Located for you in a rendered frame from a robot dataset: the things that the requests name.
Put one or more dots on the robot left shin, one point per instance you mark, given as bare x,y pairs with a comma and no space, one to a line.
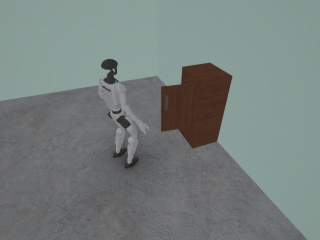
119,141

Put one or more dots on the robot right hand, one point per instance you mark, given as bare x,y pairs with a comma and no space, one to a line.
143,127

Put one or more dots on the handle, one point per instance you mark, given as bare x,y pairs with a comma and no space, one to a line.
166,102

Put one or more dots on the robot left upper arm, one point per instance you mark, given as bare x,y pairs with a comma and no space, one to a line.
100,88

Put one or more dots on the humanoid robot torso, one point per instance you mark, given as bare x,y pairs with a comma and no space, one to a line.
113,100

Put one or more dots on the right robot forearm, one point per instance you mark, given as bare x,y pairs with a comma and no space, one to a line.
131,114

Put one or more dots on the cupboard door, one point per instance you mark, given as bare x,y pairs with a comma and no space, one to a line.
181,106

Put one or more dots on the robot right upper arm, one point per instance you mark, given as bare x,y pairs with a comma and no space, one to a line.
121,91

